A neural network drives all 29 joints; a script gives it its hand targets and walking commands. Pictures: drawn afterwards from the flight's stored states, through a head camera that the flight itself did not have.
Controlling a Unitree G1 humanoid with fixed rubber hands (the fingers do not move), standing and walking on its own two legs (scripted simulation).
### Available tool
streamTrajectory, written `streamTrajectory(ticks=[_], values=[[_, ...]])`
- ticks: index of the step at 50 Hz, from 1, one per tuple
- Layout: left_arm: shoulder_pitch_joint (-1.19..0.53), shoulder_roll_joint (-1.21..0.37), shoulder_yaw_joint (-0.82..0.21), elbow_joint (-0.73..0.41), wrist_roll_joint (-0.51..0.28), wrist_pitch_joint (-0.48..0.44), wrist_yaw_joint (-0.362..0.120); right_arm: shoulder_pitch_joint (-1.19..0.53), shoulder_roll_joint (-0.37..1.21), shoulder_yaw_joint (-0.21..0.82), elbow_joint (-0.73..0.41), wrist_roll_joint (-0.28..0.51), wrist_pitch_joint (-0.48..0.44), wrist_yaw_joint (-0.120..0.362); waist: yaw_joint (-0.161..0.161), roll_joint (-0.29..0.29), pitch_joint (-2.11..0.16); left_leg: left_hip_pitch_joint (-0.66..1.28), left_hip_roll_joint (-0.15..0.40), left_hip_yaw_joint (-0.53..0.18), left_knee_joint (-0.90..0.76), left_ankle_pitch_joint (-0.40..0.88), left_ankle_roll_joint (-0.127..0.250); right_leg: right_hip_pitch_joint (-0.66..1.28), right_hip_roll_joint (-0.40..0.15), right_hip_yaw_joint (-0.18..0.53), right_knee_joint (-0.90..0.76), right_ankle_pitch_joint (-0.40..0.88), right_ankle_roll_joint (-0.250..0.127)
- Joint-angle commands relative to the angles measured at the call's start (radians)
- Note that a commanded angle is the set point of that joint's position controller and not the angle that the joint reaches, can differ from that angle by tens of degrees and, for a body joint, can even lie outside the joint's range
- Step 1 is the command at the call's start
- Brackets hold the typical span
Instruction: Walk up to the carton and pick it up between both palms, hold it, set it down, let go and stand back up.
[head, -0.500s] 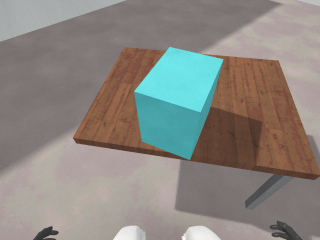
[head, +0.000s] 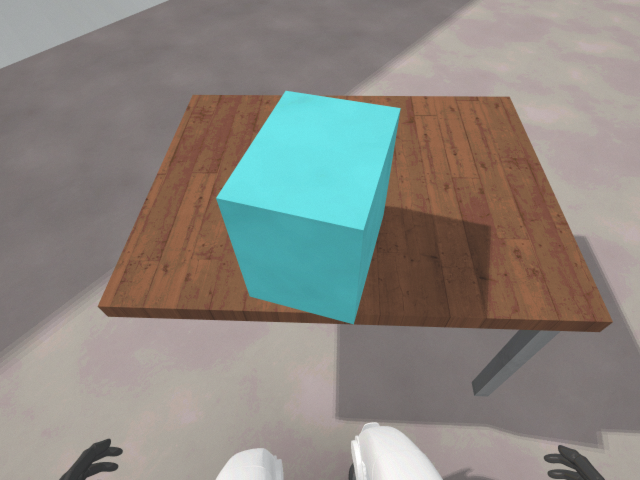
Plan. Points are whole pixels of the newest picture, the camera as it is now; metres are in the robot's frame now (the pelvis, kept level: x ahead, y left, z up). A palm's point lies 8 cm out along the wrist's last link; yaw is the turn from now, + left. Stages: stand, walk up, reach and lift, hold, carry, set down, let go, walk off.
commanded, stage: walk up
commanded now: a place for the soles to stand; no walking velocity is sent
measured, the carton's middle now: (320, 208) +0.52 +0.00 -0.03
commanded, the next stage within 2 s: none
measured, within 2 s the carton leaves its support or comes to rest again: neither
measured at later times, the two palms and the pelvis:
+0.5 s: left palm out of the picture +0.11 +0.28 -0.07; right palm out of the picture +0.04 -0.34 -0.08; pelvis -0.02 -0.02 +0.00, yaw -2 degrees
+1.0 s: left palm out of the picture +0.13 +0.31 -0.07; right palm out of the picture +0.06 -0.32 -0.08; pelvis +0.00 +0.00 +0.00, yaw -2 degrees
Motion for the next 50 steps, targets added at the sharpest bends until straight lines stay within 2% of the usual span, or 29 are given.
streamTrajectory(ticks=[1,4,5,6,7,8,10,14,15,16,17,18,19,23,29,31,32,33,34,36,37,38,39,40,42,44,46,48,50], values=[[-0.028,0.246,0.104,-0.035,0.041,0.002,0.012,0.063,-0.228,-0.086,0.017,-0.008,-0.010,-0.013,0.017,-0.185,-0.049,-0.032,-0.025,-0.066,-0.139,0.039,0.036,-0.078,-0.234,0.528,-0.475,-0.262,-0.207],[-0.112,0.210,0.089,-0.039,0.031,0.023,0.000,0.157,-0.223,-0.087,0.063,-0.021,-0.030,-0.027,-0.034,-0.150,-0.088,0.179,-0.035,-0.058,-0.389,0.211,0.057,-0.177,-0.156,0.312,-0.326,-0.198,-0.115],[-0.117,0.172,0.082,-0.049,0.027,0.022,-0.005,0.162,-0.252,-0.092,0.053,-0.035,-0.040,-0.032,-0.046,-0.072,-0.099,0.218,0.052,-0.212,-0.504,0.109,0.090,-0.241,-0.098,0.258,-0.178,-0.108,-0.065],[-0.121,0.132,0.075,-0.070,0.030,0.016,-0.009,0.155,-0.310,-0.109,0.038,-0.047,-0.049,-0.037,-0.046,0.076,-0.126,0.226,0.213,-0.508,-0.632,-0.049,0.155,-0.315,0.003,0.162,0.040,-0.142,-0.030],[-0.056,0.150,0.091,-0.049,0.031,0.018,0.000,0.046,-0.347,-0.114,0.014,-0.045,-0.050,-0.040,0.007,0.142,-0.110,0.147,0.373,-0.609,-0.681,0.055,0.199,-0.298,0.029,0.035,0.152,-0.207,0.015],[-0.072,0.204,0.109,-0.039,0.038,0.029,-0.001,0.025,-0.354,-0.120,0.011,-0.034,-0.052,-0.041,0.003,0.037,-0.093,0.034,0.421,-0.607,-0.680,0.050,0.267,-0.224,-0.024,0.076,0.233,-0.248,0.014],[-0.036,0.221,0.120,-0.037,0.028,0.022,-0.011,-0.055,-0.323,-0.110,-0.018,-0.025,-0.053,-0.039,0.033,0.069,-0.055,-0.007,0.372,-0.454,-0.615,0.170,0.270,-0.148,-0.057,0.045,0.194,-0.196,0.016],[0.047,0.173,0.121,-0.008,0.023,0.004,-0.021,-0.089,-0.274,-0.080,-0.031,-0.022,-0.042,-0.020,0.064,0.155,-0.128,-0.091,0.168,-0.141,-0.378,0.351,0.131,0.142,-0.024,-0.040,-0.160,-0.049,-0.026],[0.056,0.198,0.124,0.001,0.026,-0.005,-0.015,-0.060,-0.242,-0.069,-0.037,-0.016,-0.038,-0.019,0.063,0.063,-0.139,-0.138,0.123,-0.105,-0.271,0.305,0.097,0.209,-0.044,0.057,-0.227,0.046,-0.042],[0.095,0.246,0.138,0.011,0.034,-0.015,-0.005,-0.047,-0.193,-0.059,-0.043,-0.008,-0.033,-0.018,0.064,-0.112,-0.175,-0.231,0.048,-0.040,-0.084,0.195,0.048,0.277,-0.163,0.318,-0.315,0.083,-0.077],[0.072,0.297,0.135,-0.002,0.029,-0.026,-0.001,-0.036,-0.176,-0.053,-0.045,-0.003,-0.018,-0.020,0.047,-0.131,-0.164,-0.282,-0.026,-0.049,-0.019,0.015,0.018,0.233,-0.290,0.630,-0.434,-0.084,-0.170],[0.070,0.332,0.140,-0.002,0.030,-0.027,0.004,-0.059,-0.226,-0.064,-0.034,-0.005,-0.008,-0.025,0.067,-0.084,-0.156,-0.264,-0.019,-0.111,-0.022,-0.085,0.030,0.195,-0.330,0.713,-0.480,-0.226,-0.217],[0.045,0.329,0.143,0.002,0.032,-0.024,0.008,-0.058,-0.248,-0.068,-0.027,-0.006,-0.007,-0.025,0.064,-0.095,-0.111,-0.270,-0.014,-0.125,-0.029,-0.077,0.030,0.165,-0.322,0.719,-0.504,-0.291,-0.199],[-0.015,0.261,0.119,0.001,0.032,-0.018,0.008,0.000,-0.242,-0.089,0.020,-0.017,-0.008,-0.013,0.033,-0.121,-0.104,-0.202,-0.019,-0.102,-0.097,0.056,0.036,0.131,-0.263,0.617,-0.498,-0.226,-0.112],[-0.096,0.222,0.090,-0.010,0.024,0.002,-0.003,0.062,-0.226,-0.081,0.031,-0.027,-0.024,-0.019,-0.019,-0.128,-0.111,0.072,-0.010,-0.090,-0.322,0.182,0.063,-0.089,-0.193,0.433,-0.403,-0.249,-0.094],[-0.132,0.174,0.081,-0.019,0.029,0.008,-0.011,0.074,-0.269,-0.090,0.034,-0.037,-0.038,-0.018,-0.033,-0.040,-0.092,0.152,0.100,-0.292,-0.549,-0.058,0.119,-0.228,-0.055,0.219,-0.240,-0.253,-0.007],[-0.123,0.159,0.087,-0.018,0.030,0.010,-0.011,0.070,-0.316,-0.105,0.037,-0.041,-0.045,-0.019,-0.030,0.075,-0.102,0.113,0.224,-0.487,-0.658,-0.217,0.176,-0.235,-0.010,0.110,-0.054,-0.255,0.000],[-0.091,0.187,0.099,-0.006,0.031,0.016,-0.009,0.002,-0.342,-0.110,0.031,-0.041,-0.046,-0.020,-0.010,0.154,-0.052,0.014,0.340,-0.563,-0.713,-0.279,0.235,-0.208,-0.016,0.025,0.095,-0.211,0.014],[-0.070,0.206,0.102,0.001,0.031,0.010,-0.011,-0.048,-0.337,-0.110,0.021,-0.039,-0.045,-0.021,0.019,0.116,-0.015,-0.065,0.353,-0.538,-0.703,-0.234,0.260,-0.150,-0.045,0.008,0.109,-0.183,0.009],[0.021,0.212,0.107,0.022,0.028,-0.004,-0.016,-0.114,-0.308,-0.096,-0.003,-0.034,-0.043,-0.019,0.062,0.075,-0.057,-0.098,0.271,-0.349,-0.558,-0.016,0.206,0.009,-0.058,-0.014,-0.032,-0.125,-0.004],[0.036,0.198,0.111,0.026,0.027,-0.012,-0.016,-0.110,-0.280,-0.085,-0.008,-0.035,-0.041,-0.013,0.063,0.088,-0.085,-0.119,0.211,-0.257,-0.471,0.096,0.156,0.079,-0.044,0.012,-0.113,-0.128,-0.025],[0.040,0.206,0.113,0.026,0.031,-0.020,-0.015,-0.086,-0.247,-0.071,-0.010,-0.028,-0.037,-0.008,0.063,0.007,-0.104,-0.180,0.139,-0.168,-0.349,0.135,0.107,0.153,-0.072,0.119,-0.241,-0.114,-0.043],[0.047,0.235,0.117,0.024,0.034,-0.027,-0.012,-0.071,-0.203,-0.063,-0.012,-0.016,-0.033,-0.007,0.051,-0.106,-0.128,-0.220,0.045,-0.078,-0.202,0.128,0.056,0.188,-0.156,0.329,-0.345,-0.092,-0.084],[0.064,0.269,0.124,0.019,0.034,-0.030,-0.006,-0.055,-0.189,-0.059,-0.012,-0.007,-0.022,-0.011,0.048,-0.148,-0.159,-0.243,-0.032,-0.062,-0.114,0.033,0.030,0.199,-0.258,0.570,-0.442,-0.185,-0.142],[0.016,0.293,0.122,0.010,0.036,-0.027,-0.001,-0.045,-0.239,-0.069,0.002,-0.009,-0.019,-0.017,0.041,-0.118,-0.140,-0.231,-0.030,-0.119,-0.109,-0.054,0.041,0.154,-0.302,0.691,-0.475,-0.232,-0.199],[-0.045,0.262,0.099,0.011,0.033,-0.016,0.001,-0.009,-0.227,-0.077,0.016,-0.011,-0.027,-0.015,0.014,-0.140,-0.099,-0.103,-0.028,-0.087,-0.227,0.054,0.046,0.045,-0.253,0.575,-0.451,-0.216,-0.172],[-0.099,0.209,0.078,0.000,0.025,-0.013,-0.005,0.038,-0.231,-0.082,0.039,-0.022,-0.047,-0.017,-0.022,-0.076,-0.163,0.080,0.003,-0.126,-0.344,0.203,0.065,-0.043,-0.186,0.416,-0.328,0.014,-0.097],[-0.133,0.154,0.072,-0.014,0.014,-0.012,-0.007,0.059,-0.293,-0.099,0.041,-0.031,-0.062,-0.023,-0.037,0.080,-0.177,0.181,0.164,-0.365,-0.525,0.240,0.153,-0.158,-0.046,0.128,-0.031,0.203,-0.006],[-0.090,0.182,0.084,0.005,0.020,-0.005,0.001,-0.008,-0.314,-0.099,0.030,-0.028,-0.062,-0.025,-0.002,0.074,-0.140,0.096,0.314,-0.419,-0.510,0.376,0.244,-0.110,-0.052,0.000,0.020,-0.014,0.007]])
